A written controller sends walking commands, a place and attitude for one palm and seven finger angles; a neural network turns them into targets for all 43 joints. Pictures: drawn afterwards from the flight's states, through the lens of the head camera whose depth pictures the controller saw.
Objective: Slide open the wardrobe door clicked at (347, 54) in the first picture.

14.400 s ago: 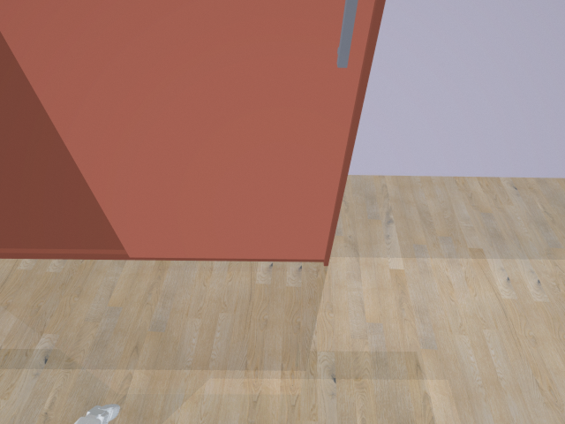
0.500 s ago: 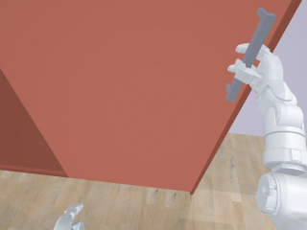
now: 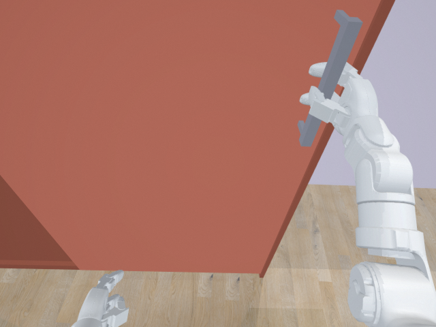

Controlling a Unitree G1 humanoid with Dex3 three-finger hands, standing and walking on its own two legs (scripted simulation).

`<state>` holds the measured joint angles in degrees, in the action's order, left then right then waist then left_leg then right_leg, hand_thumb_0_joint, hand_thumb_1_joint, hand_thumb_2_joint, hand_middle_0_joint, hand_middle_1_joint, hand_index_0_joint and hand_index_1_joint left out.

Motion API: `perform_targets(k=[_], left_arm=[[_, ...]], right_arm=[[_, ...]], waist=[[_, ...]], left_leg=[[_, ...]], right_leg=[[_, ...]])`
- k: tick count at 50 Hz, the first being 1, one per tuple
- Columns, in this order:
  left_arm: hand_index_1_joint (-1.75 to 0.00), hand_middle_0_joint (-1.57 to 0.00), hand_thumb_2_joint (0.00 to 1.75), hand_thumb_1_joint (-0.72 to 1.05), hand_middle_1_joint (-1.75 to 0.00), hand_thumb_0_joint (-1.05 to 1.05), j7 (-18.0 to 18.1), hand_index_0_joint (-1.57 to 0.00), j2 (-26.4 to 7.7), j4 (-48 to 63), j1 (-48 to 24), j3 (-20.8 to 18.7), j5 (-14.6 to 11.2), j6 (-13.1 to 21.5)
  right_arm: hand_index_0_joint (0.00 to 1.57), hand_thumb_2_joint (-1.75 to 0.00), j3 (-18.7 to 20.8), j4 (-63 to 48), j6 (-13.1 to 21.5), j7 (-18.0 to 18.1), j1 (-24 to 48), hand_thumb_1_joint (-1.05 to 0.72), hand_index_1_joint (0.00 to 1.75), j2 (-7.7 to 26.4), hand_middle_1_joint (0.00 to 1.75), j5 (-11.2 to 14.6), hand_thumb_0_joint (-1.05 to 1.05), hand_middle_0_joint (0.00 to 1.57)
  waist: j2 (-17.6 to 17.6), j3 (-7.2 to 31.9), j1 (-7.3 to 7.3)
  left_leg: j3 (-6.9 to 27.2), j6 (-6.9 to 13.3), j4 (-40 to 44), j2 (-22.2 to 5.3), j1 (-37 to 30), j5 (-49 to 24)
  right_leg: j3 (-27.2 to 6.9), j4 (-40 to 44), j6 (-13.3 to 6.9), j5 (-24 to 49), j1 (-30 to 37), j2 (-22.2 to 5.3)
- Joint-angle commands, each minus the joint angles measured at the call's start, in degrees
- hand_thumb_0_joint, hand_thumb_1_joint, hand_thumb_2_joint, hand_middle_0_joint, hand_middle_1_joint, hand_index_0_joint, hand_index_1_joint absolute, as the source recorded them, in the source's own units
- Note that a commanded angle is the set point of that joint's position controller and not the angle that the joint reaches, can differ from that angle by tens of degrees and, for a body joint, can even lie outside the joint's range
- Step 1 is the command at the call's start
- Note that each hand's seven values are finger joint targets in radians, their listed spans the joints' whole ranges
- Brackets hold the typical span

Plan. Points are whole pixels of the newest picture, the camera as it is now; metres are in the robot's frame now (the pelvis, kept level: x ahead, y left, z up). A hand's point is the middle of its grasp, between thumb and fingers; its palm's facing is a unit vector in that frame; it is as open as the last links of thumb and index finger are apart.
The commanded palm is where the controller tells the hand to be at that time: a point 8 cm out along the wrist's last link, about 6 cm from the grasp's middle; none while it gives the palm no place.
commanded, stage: tug the door sideways, standing still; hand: right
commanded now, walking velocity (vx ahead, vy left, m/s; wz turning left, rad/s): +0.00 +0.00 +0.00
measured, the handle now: (321, 86) +0.47 -0.16 +0.24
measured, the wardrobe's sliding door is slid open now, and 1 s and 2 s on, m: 0.00 0.01 0.18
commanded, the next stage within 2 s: step sideways, sliding the door along in 0.38 s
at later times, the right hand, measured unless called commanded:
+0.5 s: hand (312, 104) +0.41 -0.13 +0.24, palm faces +0.07 +1.00 -0.06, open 5.9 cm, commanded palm +0.39 -0.17 +0.24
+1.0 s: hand (301, 103) +0.43 -0.12 +0.23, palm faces +0.29 +0.95 -0.07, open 6.3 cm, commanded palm +0.40 -0.09 +0.24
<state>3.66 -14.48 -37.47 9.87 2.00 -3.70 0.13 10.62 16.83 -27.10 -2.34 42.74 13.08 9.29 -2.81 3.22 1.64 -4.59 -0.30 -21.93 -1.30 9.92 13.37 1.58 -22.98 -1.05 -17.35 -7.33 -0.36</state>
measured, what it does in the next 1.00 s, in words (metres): steps on the spot: left foot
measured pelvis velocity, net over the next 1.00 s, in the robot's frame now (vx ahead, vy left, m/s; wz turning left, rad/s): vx -0.02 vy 0.08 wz -0.11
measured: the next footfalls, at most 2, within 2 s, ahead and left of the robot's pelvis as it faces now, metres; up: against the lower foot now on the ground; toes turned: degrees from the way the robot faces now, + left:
left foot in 0.82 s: +0.04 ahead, +0.14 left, +0.00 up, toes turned +1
left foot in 1.36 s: +0.18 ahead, +0.33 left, +0.00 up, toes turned -1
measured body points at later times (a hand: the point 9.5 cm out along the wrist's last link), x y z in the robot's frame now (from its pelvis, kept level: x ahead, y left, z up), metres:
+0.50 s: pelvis -0.02 -0.01 +0.00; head -0.02 +0.00 +0.45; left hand +0.13 +0.20 -0.12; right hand +0.40 -0.18 +0.24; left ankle -0.03 +0.13 -0.74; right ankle -0.06 -0.10 -0.74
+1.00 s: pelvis -0.02 +0.08 -0.02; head +0.07 +0.08 +0.42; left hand +0.15 +0.31 -0.15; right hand +0.41 -0.17 +0.23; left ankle +0.00 +0.14 -0.74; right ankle -0.03 -0.05 -0.74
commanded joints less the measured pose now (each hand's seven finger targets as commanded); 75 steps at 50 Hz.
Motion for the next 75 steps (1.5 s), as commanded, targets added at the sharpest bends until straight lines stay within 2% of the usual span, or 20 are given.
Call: perform_targets(k=[1,17,24,25,27,31,34,39,42,45,48,50,51,54,60,65,66,69,73,75], left_arm=[[-0.3,-0.2,0.9,0.9,-0.3,0.0,-0.02,-0.2,-5.03,7.33,-4.03,-1.93,0.59,2.65],[-0.3,-0.2,0.9,0.9,-0.3,0.0,-0.97,-0.2,-3.92,3.89,-2.91,-1.44,1.46,5.5],[-0.3,-0.2,0.9,0.9,-0.3,0.0,-1.08,-0.2,-4.1,1.67,-0.94,-1.54,1.69,7.51],[-0.3,-0.2,0.9,0.9,-0.3,0.0,-0.16,-0.2,-7.77,2.03,-0.61,-2.11,2.52,7.38],[-0.3,-0.2,0.9,0.9,-0.3,0.0,0.21,-0.2,-6.08,1.9,-0.99,-2.88,2.74,6.81],[-0.3,-0.2,0.9,0.9,-0.3,0.0,0.79,-0.2,-5.54,3.73,-1.88,-4.17,2.8,6.25],[-0.3,-0.2,0.9,0.9,-0.3,0.0,0.23,-0.2,-5.55,4.25,-1.86,-4.47,2.13,5.67],[-0.3,-0.2,0.9,0.9,-0.3,0.0,-0.42,-0.2,-5.39,6.81,-2.72,-4.62,0.77,5.71],[-0.3,-0.2,0.9,0.9,-0.3,0.0,0.61,-0.2,-2.87,6.6,-5.71,-4.43,-0.06,6.13],[-0.3,-0.2,0.9,0.9,-0.3,0.0,0.65,-0.2,-2.67,4.93,-5.58,-4.13,0.57,7.35],[-0.3,-0.2,0.9,0.9,-0.3,0.0,0.1,-0.2,-2.53,5.28,-4.33,-4.3,1.08,6.68],[-0.3,-0.2,0.9,0.9,-0.3,0.0,-1.72,-0.2,-6.93,7.25,-3.78,-6.78,0.82,5.57],[-0.3,-0.2,0.9,0.9,-0.3,0.0,-3.75,-0.2,-6.46,7.75,-6.4,-7.35,0.49,5.17],[-0.3,-0.2,0.9,0.9,-0.3,0.0,-4.53,-0.2,-6.0,7.12,-6.29,-7.7,0.55,4.83],[-0.3,-0.2,0.9,0.9,-0.3,0.0,-4.52,-0.2,-5.88,10.46,-5.87,-7.51,0.73,5.71],[-0.3,-0.2,0.9,0.9,-0.3,0.0,-3.91,-0.2,-4.43,12.22,-7.85,-5.96,-0.05,8.33],[-0.3,-0.2,0.9,0.9,-0.3,0.0,-3.73,-0.2,-3.52,12.43,-8.68,-5.52,-0.52,8.91],[-0.3,-0.2,0.9,0.9,-0.3,0.0,-1.39,-0.2,-0.13,11.02,-9.55,-4.41,0.23,10.01],[-0.3,-0.2,0.9,0.9,-0.3,0.0,-0.96,-0.2,-0.92,9.12,-9.79,-3.64,-0.02,11.37],[-0.3,-0.2,0.9,0.9,-0.3,0.0,-1.06,-0.2,-2.23,9.52,-9.88,-4.69,0.34,10.91]], right_arm=[[0.45,-0.9,-5.86,-13.83,5.37,-0.7,34.74,-0.9,1.4,1.41,1.4,1.13,0.0,0.45],[0.45,-0.9,-17.17,-6.02,11.64,0.25,48.0,-0.9,1.4,-12.49,1.4,1.05,0.0,0.45],[0.45,-0.9,-15.62,-0.53,14.06,0.35,51.25,-0.9,1.4,-11.18,1.4,1.4,0.0,0.45],[0.45,-0.9,4.25,1.15,23.29,5.71,48.99,-0.9,1.4,23.03,1.4,-4.87,0.0,0.45],[0.45,-0.9,-7.07,6.16,29.19,5.25,39.53,-0.9,1.4,5.54,1.4,-4.47,0.0,0.45],[0.45,-0.9,-8.98,0.17,33.88,4.96,46.58,-0.9,1.4,5.33,1.4,-3.25,0.0,0.45],[0.45,-0.9,-8.42,-1.79,34.57,5.31,47.15,-0.9,1.4,5.95,1.4,-2.96,0.0,0.45],[0.45,-0.9,-11.07,-6.74,35.84,4.69,47.07,-0.9,1.4,3.31,1.4,-3.48,0.0,0.45],[0.45,-0.9,-12.55,-4.79,35.18,5.23,42.58,-0.9,1.4,1.53,1.4,-4.78,0.0,0.45],[0.45,-0.9,-15.78,-13.96,36.32,5.3,46.07,-0.9,1.4,-2.55,1.4,-4.64,0.0,0.45],[0.45,-0.9,-17.98,-16.53,37.73,5.95,45.51,-0.9,1.4,-3.93,1.4,-5.23,0.0,0.45],[0.45,-0.9,-20.01,-19.38,38.27,5.19,44.42,-0.9,1.4,-5.8,1.4,-3.22,0.0,0.45],[0.45,-0.9,-17.84,-17.78,38.28,4.36,46.48,-0.9,1.4,-5.56,1.4,-3.37,0.0,0.45],[0.45,-0.9,-17.51,-23.43,39.05,3.67,47.25,-0.9,1.4,-3.45,1.4,-4.51,0.0,0.45],[0.45,-0.9,-16.89,-26.66,37.2,2.51,38.26,-0.9,1.4,-2.51,1.4,-4.94,0.0,0.45],[0.45,-0.9,-14.22,-29.98,37.04,3.12,28.76,-0.9,1.4,1.31,1.4,-4.54,0.0,0.45],[0.45,-0.9,-13.5,-31.11,36.7,3.38,26.95,-0.9,1.4,2.26,1.4,-4.86,0.0,0.45],[0.45,-0.9,-9.34,-36.46,35.41,4.83,21.67,-0.9,1.4,8.46,1.4,-5.77,0.0,0.45],[0.45,-0.9,-13.27,-47.91,36.74,6.55,17.19,-0.9,1.4,1.63,1.4,-5.08,0.0,0.45],[0.45,-0.9,-17.02,-50.24,38.29,6.67,16.63,-0.9,1.4,-1.27,1.4,-5.17,0.0,0.45]], waist=[[1.5,22.21,-3.63],[-0.11,21.62,-6.28],[-0.28,22.08,-6.38],[-0.65,13.72,-3.42],[1.4,14.21,-3.44],[-5.52,16.41,-4.88],[-6.2,14.1,-4.39],[-5.31,17.3,-4.23],[13.82,13.73,-2.59],[7.88,12.47,-3.47],[5.07,17.38,-5.38],[-15.42,23.08,-4.59],[-7.07,23.25,-3.3],[-2.68,16.3,-4.95],[-15.32,15.91,-4.98],[-18.25,13.27,-3.88],[-13.06,14.05,-2.91],[15.0,13.87,-0.87],[18.23,19.85,-2.99],[10.77,21.43,-4.52]], left_leg=[[0.76,2.02,-3.15,1.54,-5.57,-33.88],[-0.06,2.46,-3.32,2.0,1.88,-22.58],[0.09,2.58,-3.32,2.23,3.0,-21.26],[2.22,1.1,-2.99,-0.18,3.77,-12.2],[0.55,0.14,-7.77,0.18,3.01,-9.76],[2.92,0.26,-25.59,2.09,17.37,10.42],[5.15,1.4,-25.71,0.72,21.82,13.09],[3.28,2.71,-6.71,0.87,-3.14,-5.6],[22.2,11.3,0.14,-15.61,-14.49,-25.37],[18.47,12.65,-5.42,-15.16,-16.34,-41.39],[6.85,7.04,-17.64,-9.14,-5.95,-38.0],[6.23,0.42,-41.4,-0.19,25.67,14.37],[12.87,2.69,-51.1,-1.24,26.67,16.4],[9.57,1.25,-46.2,-3.47,33.58,15.12],[-1.65,-0.84,-29.61,0.61,23.25,5.33],[-4.66,-0.71,-10.16,3.72,3.56,-7.43],[-3.11,-0.59,-5.98,1.84,-4.01,-18.4],[16.1,5.76,-7.08,-17.97,-12.86,-71.33],[12.2,8.0,-15.17,-16.98,-20.48,-69.85],[6.28,2.99,-21.71,-11.38,-6.65,-51.78]], right_leg=[[-1.87,-3.04,0.21,43.86,11.87,-0.53],[-5.95,-2.89,3.01,40.25,14.84,-1.67],[-6.08,-3.03,3.66,37.33,13.7,-0.96],[-6.19,-2.29,0.67,27.72,1.37,-3.96],[-8.6,-0.77,0.31,22.96,1.07,-6.5],[-19.44,-1.01,-7.88,32.21,14.09,-17.9],[-18.22,-4.07,-10.93,37.05,18.42,-20.9],[-4.7,-15.49,-4.98,34.97,5.41,-13.94],[-1.45,-35.32,1.13,-14.3,-19.3,0.59],[-3.38,-32.43,1.12,-13.43,-19.19,-2.32],[0.61,-4.71,0.32,8.6,2.25,-5.22],[-27.77,-3.05,-11.45,52.21,30.45,-31.0],[-25.41,-5.39,-13.62,48.6,29.09,-33.36],[-16.82,-6.99,-11.76,46.01,27.99,-28.98],[0.92,-7.99,-4.56,57.08,26.82,-20.1],[6.39,-15.74,-0.72,50.49,16.58,-16.38],[5.63,-21.2,-1.44,43.41,10.96,-14.03],[0.9,-40.57,3.64,-20.77,-14.57,-0.53],[-1.83,-22.04,2.06,-14.24,-14.65,-1.99],[1.36,-4.58,1.17,17.6,4.69,-6.67]])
